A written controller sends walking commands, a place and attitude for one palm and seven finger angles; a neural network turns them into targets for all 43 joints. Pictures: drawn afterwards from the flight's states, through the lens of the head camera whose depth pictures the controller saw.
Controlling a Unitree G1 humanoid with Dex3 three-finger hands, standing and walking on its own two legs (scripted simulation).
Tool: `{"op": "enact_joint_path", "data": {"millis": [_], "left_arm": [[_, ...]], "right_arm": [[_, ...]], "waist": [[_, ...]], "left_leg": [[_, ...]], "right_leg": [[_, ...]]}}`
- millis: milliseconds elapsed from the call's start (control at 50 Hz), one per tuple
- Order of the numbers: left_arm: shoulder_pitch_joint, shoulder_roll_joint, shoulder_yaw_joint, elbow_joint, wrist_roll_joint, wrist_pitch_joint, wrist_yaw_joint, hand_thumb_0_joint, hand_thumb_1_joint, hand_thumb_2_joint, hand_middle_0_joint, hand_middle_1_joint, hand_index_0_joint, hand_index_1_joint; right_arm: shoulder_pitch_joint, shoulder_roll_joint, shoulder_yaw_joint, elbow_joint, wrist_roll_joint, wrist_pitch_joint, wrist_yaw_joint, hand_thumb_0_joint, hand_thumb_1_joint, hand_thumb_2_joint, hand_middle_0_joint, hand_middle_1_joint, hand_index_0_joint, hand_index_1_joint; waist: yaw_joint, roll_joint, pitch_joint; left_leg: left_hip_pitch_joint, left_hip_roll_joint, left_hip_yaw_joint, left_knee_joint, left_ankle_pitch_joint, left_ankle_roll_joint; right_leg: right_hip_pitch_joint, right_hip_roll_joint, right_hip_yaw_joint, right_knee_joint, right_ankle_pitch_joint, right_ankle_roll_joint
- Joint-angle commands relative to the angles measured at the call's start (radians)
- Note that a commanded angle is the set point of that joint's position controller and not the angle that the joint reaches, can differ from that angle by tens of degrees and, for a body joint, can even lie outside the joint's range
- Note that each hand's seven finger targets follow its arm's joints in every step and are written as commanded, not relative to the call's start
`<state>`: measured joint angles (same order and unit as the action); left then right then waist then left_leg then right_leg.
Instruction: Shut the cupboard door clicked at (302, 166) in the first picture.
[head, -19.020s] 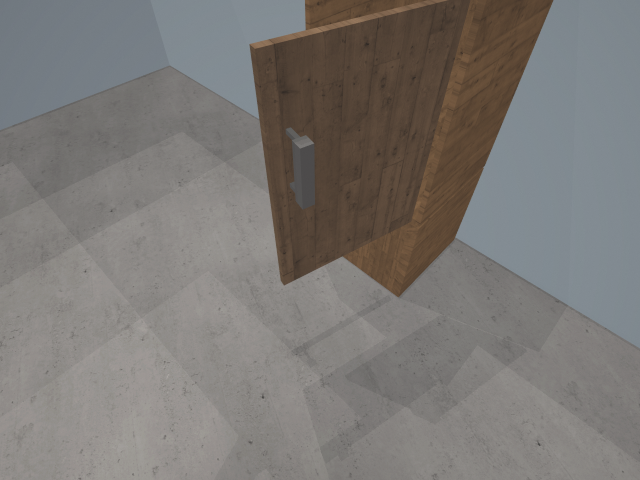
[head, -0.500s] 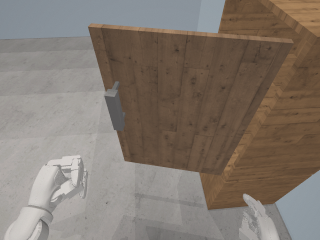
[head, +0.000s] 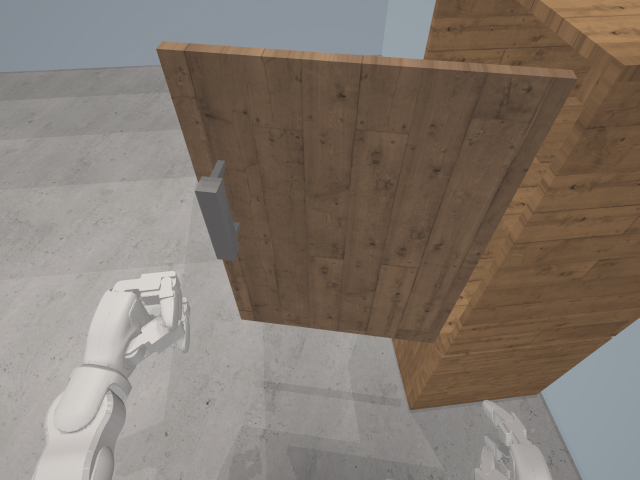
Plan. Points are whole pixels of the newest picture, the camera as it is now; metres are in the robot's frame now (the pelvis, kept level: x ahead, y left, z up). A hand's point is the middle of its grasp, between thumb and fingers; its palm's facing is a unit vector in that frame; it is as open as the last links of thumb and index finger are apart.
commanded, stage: bring the fist close to the handle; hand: left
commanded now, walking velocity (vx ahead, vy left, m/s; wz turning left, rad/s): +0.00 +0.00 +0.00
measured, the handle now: (224, 210) +0.45 +0.15 +0.08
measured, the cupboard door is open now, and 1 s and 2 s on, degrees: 76 76 64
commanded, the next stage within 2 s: push the door shut along its arc in 0.94 s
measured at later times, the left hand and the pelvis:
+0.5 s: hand (215, 282) +0.33 +0.14 +0.08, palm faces -0.11 -0.99 -0.04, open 3.1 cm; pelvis +0.01 +0.00 +0.00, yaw +0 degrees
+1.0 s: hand (221, 279) +0.33 +0.14 +0.09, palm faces -0.10 -0.99 -0.03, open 3.1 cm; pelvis +0.01 -0.01 +0.01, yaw -1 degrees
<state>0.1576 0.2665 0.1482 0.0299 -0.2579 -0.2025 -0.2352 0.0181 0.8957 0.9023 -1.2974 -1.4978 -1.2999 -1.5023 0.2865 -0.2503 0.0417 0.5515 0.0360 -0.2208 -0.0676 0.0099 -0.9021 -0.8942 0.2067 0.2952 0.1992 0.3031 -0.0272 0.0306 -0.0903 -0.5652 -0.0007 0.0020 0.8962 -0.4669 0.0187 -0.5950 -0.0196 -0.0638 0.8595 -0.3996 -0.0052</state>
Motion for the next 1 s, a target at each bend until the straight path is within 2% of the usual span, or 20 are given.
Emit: {"op": "enact_joint_path", "data": {"millis": [0, 60, 100, 140, 180, 220, 260, 340, 360, 420, 520, 560, 600, 660, 680, 720, 800, 900, 920, 980], "left_arm": [[-0.182, 0.086, 0.025, -0.171, -0.011, -0.083, -0.002, 0.0, 0.9, 0.9, -1.3, -1.5, -1.3, -1.5], [-0.171, 0.106, 0.025, -0.094, -0.003, -0.047, -0.025, 0.0, 0.9, 0.9, -1.3, -1.5, -1.3, -1.5], [-0.231, 0.093, 0.007, -0.111, 0.001, -0.037, -0.028, 0.0, 0.9, 0.9, -1.3, -1.5, -1.3, -1.5], [-0.307, 0.098, 0.013, -0.155, -0.001, -0.044, -0.011, 0.0, 0.9, 0.9, -1.3, -1.5, -1.3, -1.5], [-0.347, 0.141, 0.06, -0.17, 0.001, -0.06, 0.016, 0.0, 0.9, 0.9, -1.3, -1.5, -1.3, -1.5], [-0.405, 0.122, 0.046, -0.171, 0.008, -0.084, 0.04, 0.0, 0.9, 0.9, -1.3, -1.5, -1.3, -1.5], [-0.397, 0.156, 0.078, -0.123, 0.018, -0.096, 0.061, 0.0, 0.9, 0.9, -1.3, -1.5, -1.3, -1.5], [-0.399, 0.082, 0.013, -0.027, 0.033, -0.079, 0.052, 0.0, 0.9, 0.9, -1.3, -1.5, -1.3, -1.5], [-0.392, 0.096, 0.023, 0.018, 0.036, -0.064, 0.047, 0.0, 0.9, 0.9, -1.3, -1.5, -1.3, -1.5], [-0.461, 0.071, -0.008, 0.051, 0.033, -0.042, 0.029, 0.0, 0.9, 0.9, -1.3, -1.5, -1.3, -1.5], [-0.577, 0.085, 0.01, 0.011, 0.027, -0.072, 0.054, 0.0, 0.9, 0.9, -1.3, -1.5, -1.3, -1.5], [-0.54, 0.127, 0.058, 0.024, 0.03, -0.092, 0.071, 0.0, 0.9, 0.9, -1.3, -1.5, -1.3, -1.5], [-0.514, 0.101, 0.042, 0.034, 0.039, -0.108, 0.077, 0.0, 0.9, 0.9, -1.3, -1.5, -1.3, -1.5], [-0.478, 0.132, 0.069, 0.098, 0.049, -0.108, 0.075, 0.0, 0.9, 0.9, -1.3, -1.5, -1.3, -1.5], [-0.491, 0.109, 0.045, 0.097, 0.052, -0.107, 0.067, 0.0, 0.9, 0.9, -1.3, -1.5, -1.3, -1.5], [-0.475, 0.117, 0.055, 0.102, 0.046, -0.102, 0.056, 0.0, 0.9, 0.9, -1.3, -1.5, -1.3, -1.5], [-0.558, 0.113, 0.04, 0.073, 0.025, -0.111, 0.034, 0.0, 0.9, 0.9, -1.3, -1.5, -1.3, -1.5], [-0.572, 0.064, -0.009, 0.018, 0.019, -0.144, 0.033, 0.0, 0.9, 0.9, -1.3, -1.5, -1.3, -1.5], [-0.545, 0.091, 0.019, 0.042, 0.023, -0.144, 0.039, 0.0, 0.9, 0.9, -1.3, -1.5, -1.3, -1.5], [-0.494, 0.07, 0.003, 0.085, 0.035, -0.13, 0.045, 0.0, 0.9, 0.9, -1.3, -1.5, -1.3, -1.5]], "right_arm": [[-0.056, -0.125, -0.056, -0.148, 0.008, -0.056, 0.002, 0.0, -0.9, -0.9, 0.2, 0.3, 0.2, 0.3], [-0.04, -0.14, -0.062, -0.145, 0.011, -0.045, 0.001, 0.0, -0.9, -0.9, 0.2, 0.3, 0.2, 0.3], [-0.041, -0.138, -0.066, -0.151, 0.013, -0.039, -0.001, 0.0, -0.9, -0.9, 0.2, 0.3, 0.2, 0.3], [-0.047, -0.134, -0.065, -0.153, 0.011, -0.039, -0.003, 0.0, -0.9, -0.9, 0.2, 0.3, 0.2, 0.3], [-0.048, -0.132, -0.063, -0.146, 0.005, -0.034, -0.004, 0.0, -0.9, -0.9, 0.2, 0.3, 0.2, 0.3], [-0.052, -0.123, -0.061, -0.135, 0.003, -0.033, -0.001, 0.0, -0.9, -0.9, 0.2, 0.3, 0.2, 0.3], [-0.046, -0.127, -0.06, -0.122, -0.001, -0.024, 0.002, 0.0, -0.9, -0.9, 0.2, 0.3, 0.2, 0.3], [-0.04, -0.124, -0.062, -0.119, 0.004, -0.003, 0.016, 0.0, -0.9, -0.9, 0.2, 0.3, 0.2, 0.3], [-0.035, -0.129, -0.064, -0.115, 0.005, 0.005, 0.016, 0.0, -0.9, -0.9, 0.2, 0.3, 0.2, 0.3], [-0.03, -0.132, -0.066, -0.119, 0.011, 0.021, 0.017, 0.0, -0.9, -0.9, 0.2, 0.3, 0.2, 0.3], [-0.029, -0.126, -0.067, -0.113, 0.005, 0.029, 0.015, 0.0, -0.9, -0.9, 0.2, 0.3, 0.2, 0.3], [-0.03, -0.128, -0.067, -0.113, -0.001, 0.034, 0.016, 0.0, -0.9, -0.9, 0.2, 0.3, 0.2, 0.3], [-0.035, -0.118, -0.065, -0.117, 0.0, 0.04, 0.023, 0.0, -0.9, -0.9, 0.2, 0.3, 0.2, 0.3], [-0.03, -0.127, -0.069, -0.111, 0.001, 0.055, 0.027, 0.0, -0.9, -0.9, 0.2, 0.3, 0.2, 0.3], [-0.034, -0.122, -0.068, -0.112, 0.004, 0.059, 0.03, 0.0, -0.9, -0.9, 0.2, 0.3, 0.2, 0.3], [-0.032, -0.125, -0.071, -0.117, 0.005, 0.064, 0.031, 0.0, -0.9, -0.9, 0.2, 0.3, 0.2, 0.3], [-0.038, -0.127, -0.072, -0.114, 0.01, 0.066, 0.022, 0.0, -0.9, -0.9, 0.2, 0.3, 0.2, 0.3], [-0.037, -0.119, -0.074, -0.11, 0.008, 0.046, 0.019, 0.0, -0.9, -0.9, 0.2, 0.3, 0.2, 0.3], [-0.033, -0.123, -0.076, -0.103, 0.007, 0.046, 0.019, 0.0, -0.9, -0.9, 0.2, 0.3, 0.2, 0.3], [-0.035, -0.123, -0.072, -0.105, 0.007, 0.05, 0.025, 0.0, -0.9, -0.9, 0.2, 0.3, 0.2, 0.3]], "waist": [[-0.002, 0.022, -0.181], [-0.006, -0.026, -0.154], [-0.011, -0.029, -0.176], [-0.011, -0.002, -0.206], [-0.004, -0.008, -0.239], [-0.008, 0.015, -0.236], [-0.002, -0.011, -0.238], [-0.008, 0.014, -0.232], [-0.008, -0.015, -0.224], [-0.02, -0.024, -0.21], [-0.021, -0.028, -0.272], [0.0, -0.044, -0.28], [0.008, -0.018, -0.285], [0.01, -0.044, -0.25], [0.001, -0.009, -0.24], [0.005, -0.023, -0.239], [-0.02, -0.027, -0.228], [-0.027, -0.007, -0.276], [-0.017, -0.005, -0.263], [-0.014, -0.029, -0.227]], "left_leg": [[0.06, -0.001, -0.027, -0.151, 0.279, -0.009], [0.032, 0.002, -0.029, -0.152, 0.265, -0.006], [0.051, 0.002, -0.031, -0.155, 0.276, -0.006], [0.077, 0.001, -0.034, -0.156, 0.288, -0.006], [0.085, 0.0, -0.031, -0.155, 0.309, -0.006], [0.097, 0.001, -0.03, -0.154, 0.315, -0.009], [0.084, 0.003, -0.028, -0.151, 0.317, -0.007], [0.088, 0.002, -0.019, -0.159, 0.331, -0.014], [0.075, 0.003, -0.016, -0.156, 0.327, -0.01], [0.07, 0.002, -0.016, -0.163, 0.303, -0.011], [0.11, 0.004, -0.016, -0.157, 0.363, -0.01], [0.1, 0.004, -0.014, -0.16, 0.369, -0.009], [0.103, 0.001, -0.007, -0.17, 0.377, -0.011], [0.074, 0.001, 0.0, -0.174, 0.349, -0.009], [0.081, 0.0, 0.005, -0.177, 0.343, -0.009], [0.074, -0.002, 0.01, -0.177, 0.338, -0.007], [0.081, -0.001, 0.006, -0.178, 0.307, -0.005], [0.128, 0.0, -0.004, -0.174, 0.337, -0.003], [0.12, 0.002, -0.006, -0.174, 0.336, -0.007], [0.098, -0.001, -0.003, -0.183, 0.317, -0.006]], "right_leg": [[0.131, 0.005, 0.012, -0.111, 0.219, -0.009], [0.135, 0.004, 0.017, -0.125, 0.211, -0.01], [0.133, 0.003, 0.013, -0.121, 0.224, -0.007], [0.132, 0.003, 0.011, -0.116, 0.231, -0.007], [0.158, 0.003, 0.017, -0.111, 0.253, -0.008], [0.141, 0.005, 0.014, -0.103, 0.253, -0.009], [0.155, 0.006, 0.02, -0.103, 0.254, -0.011], [0.148, 0.004, 0.015, -0.102, 0.28, -0.013], [0.159, 0.004, 0.021, -0.111, 0.285, -0.012], [0.149, 0.004, 0.021, -0.122, 0.275, -0.01], [0.181, 0.004, 0.024, -0.114, 0.34, -0.011], [0.206, 0.005, 0.028, -0.109, 0.347, -0.012], [0.214, 0.003, 0.029, -0.107, 0.354, -0.013], [0.219, 0.003, 0.034, -0.118, 0.339, -0.013], [0.207, 0.003, 0.035, -0.122, 0.336, -0.013], [0.223, 0.002, 0.041, -0.13, 0.344, -0.012], [0.209, 0.004, 0.044, -0.145, 0.319, -0.009], [0.201, 0.007, 0.036, -0.136, 0.336, -0.009], [0.199, 0.008, 0.034, -0.131, 0.332, -0.011], [0.193, 0.005, 0.033, -0.138, 0.315, -0.01]]}}
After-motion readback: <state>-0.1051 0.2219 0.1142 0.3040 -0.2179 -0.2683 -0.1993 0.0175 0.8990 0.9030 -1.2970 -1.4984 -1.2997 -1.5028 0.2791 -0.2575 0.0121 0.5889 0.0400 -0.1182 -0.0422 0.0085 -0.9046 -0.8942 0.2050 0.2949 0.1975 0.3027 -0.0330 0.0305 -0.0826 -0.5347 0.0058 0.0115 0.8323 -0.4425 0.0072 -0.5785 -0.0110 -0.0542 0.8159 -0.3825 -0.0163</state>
